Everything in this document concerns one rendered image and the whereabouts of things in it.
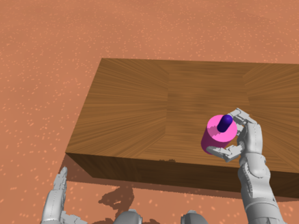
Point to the right robot arm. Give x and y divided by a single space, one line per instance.
259 202

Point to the right robot hand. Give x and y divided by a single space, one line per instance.
249 139

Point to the left robot hand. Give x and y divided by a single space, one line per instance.
54 204

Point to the bottle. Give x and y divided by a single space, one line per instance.
220 130

